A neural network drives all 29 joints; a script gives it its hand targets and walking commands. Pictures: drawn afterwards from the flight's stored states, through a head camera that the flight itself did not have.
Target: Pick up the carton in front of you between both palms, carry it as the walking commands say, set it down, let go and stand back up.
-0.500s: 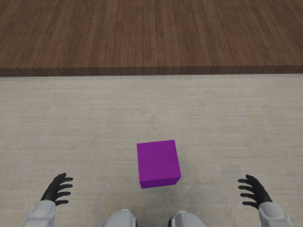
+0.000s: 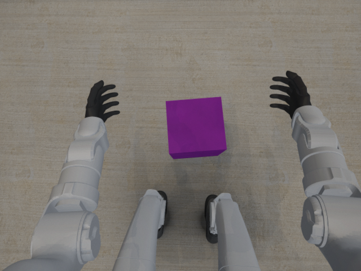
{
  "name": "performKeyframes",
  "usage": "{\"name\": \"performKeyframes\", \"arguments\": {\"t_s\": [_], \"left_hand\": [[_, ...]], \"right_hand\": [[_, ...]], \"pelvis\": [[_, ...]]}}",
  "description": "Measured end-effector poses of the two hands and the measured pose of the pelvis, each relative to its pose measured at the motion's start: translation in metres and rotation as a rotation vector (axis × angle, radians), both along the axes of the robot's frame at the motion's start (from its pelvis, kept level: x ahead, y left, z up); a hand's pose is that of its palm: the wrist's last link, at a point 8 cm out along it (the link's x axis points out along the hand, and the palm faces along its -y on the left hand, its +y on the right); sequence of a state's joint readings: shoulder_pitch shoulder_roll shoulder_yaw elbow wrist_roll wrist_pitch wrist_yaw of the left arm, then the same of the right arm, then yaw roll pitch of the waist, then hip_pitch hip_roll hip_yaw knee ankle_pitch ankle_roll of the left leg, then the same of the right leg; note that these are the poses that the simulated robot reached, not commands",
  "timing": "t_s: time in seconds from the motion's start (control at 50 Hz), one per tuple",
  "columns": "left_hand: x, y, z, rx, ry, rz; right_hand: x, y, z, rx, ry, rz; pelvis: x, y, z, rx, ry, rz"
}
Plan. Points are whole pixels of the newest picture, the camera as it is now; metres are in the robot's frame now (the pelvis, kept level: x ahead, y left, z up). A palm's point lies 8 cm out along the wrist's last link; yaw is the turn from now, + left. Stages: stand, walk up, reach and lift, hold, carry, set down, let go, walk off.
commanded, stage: reach and lift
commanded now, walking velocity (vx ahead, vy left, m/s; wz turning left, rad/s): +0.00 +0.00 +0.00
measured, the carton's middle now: (194, 131) +0.48 -0.01 -0.54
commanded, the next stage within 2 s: none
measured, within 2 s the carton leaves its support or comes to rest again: leaves its support in 1.90 s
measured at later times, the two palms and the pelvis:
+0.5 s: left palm (129, 110) +0.47 +0.18 -0.22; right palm (262, 101) +0.51 -0.19 -0.23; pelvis +0.00 +0.00 -0.09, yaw +1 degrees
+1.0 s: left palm (144, 128) +0.46 +0.18 -0.44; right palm (242, 122) +0.50 -0.19 -0.44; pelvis -0.05 +0.01 -0.27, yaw +2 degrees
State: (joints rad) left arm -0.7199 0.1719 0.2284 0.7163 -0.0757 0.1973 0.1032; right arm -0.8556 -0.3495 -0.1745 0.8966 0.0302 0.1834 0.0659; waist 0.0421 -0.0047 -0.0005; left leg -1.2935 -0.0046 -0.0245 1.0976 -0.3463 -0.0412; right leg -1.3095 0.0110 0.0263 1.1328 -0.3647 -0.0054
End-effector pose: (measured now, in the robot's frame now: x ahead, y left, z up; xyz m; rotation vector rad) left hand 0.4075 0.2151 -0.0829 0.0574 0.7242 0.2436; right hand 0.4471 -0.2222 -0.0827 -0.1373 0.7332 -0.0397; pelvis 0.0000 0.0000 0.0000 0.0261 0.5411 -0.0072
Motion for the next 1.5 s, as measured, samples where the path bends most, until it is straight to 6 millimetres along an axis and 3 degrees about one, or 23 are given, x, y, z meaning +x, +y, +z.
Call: {"name": "performKeyframes", "arguments": {"t_s": [0.18, 0.32, 0.46, 0.68, 0.86, 1.08, 1.2, 1.32, 1.5], "left_hand": [[0.058, -0.029, -0.021, -0.033, -0.071, 0.019], [0.068, -0.037, -0.053, -0.027, -0.069, 0.019], [0.063, -0.032, -0.118, -0.028, -0.03, 0.021], [0.055, -0.026, -0.246, -0.032, -0.023, 0.004], [0.054, -0.03, -0.308, -0.041, -0.02, 0.002], [0.057, -0.035, -0.38, -0.048, 0.041, -0.012], [0.066, -0.03, -0.388, -0.037, 0.028, -0.008], [0.073, -0.042, -0.383, -0.045, 0.012, -0.016], [0.065, -0.048, -0.38, -0.049, 0.027, -0.022]], "right_hand": [[0.062, 0.02, -0.018, 0.046, -0.063, 0.019], [0.076, 0.024, -0.052, 0.047, -0.065, 0.017], [0.069, 0.027, -0.119, 0.047, -0.033, -0.008], [0.051, 0.024, -0.252, 0.028, -0.037, -0.029], [0.052, 0.024, -0.309, 0.036, -0.042, -0.033], [0.052, 0.035, -0.383, 0.038, 0.01, -0.033], [0.055, 0.038, -0.401, 0.038, 0.002, -0.023], [0.063, 0.037, -0.392, 0.041, -0.031, -0.013], [0.057, 0.044, -0.388, 0.052, -0.008, -0.003]], "pelvis": [[-0.022, -0.002, -0.026, 0.009, 0.123, -0.008], [-0.012, -0.003, -0.034, 0.016, 0.224, -0.014], [0.003, -0.001, -0.069, 0.022, 0.328, -0.009], [-0.009, 0.005, -0.169, 0.02, 0.355, 0.01], [-0.036, 0.008, -0.235, 0.02, 0.25, 0.012], [-0.049, 0.007, -0.282, 0.022, 0.147, 0.022], [-0.043, 0.005, -0.293, 0.025, 0.107, 0.031], [-0.038, 0.005, -0.296, 0.026, 0.116, 0.033], [-0.04, 0.005, -0.292, 0.03, 0.136, 0.025]]}}
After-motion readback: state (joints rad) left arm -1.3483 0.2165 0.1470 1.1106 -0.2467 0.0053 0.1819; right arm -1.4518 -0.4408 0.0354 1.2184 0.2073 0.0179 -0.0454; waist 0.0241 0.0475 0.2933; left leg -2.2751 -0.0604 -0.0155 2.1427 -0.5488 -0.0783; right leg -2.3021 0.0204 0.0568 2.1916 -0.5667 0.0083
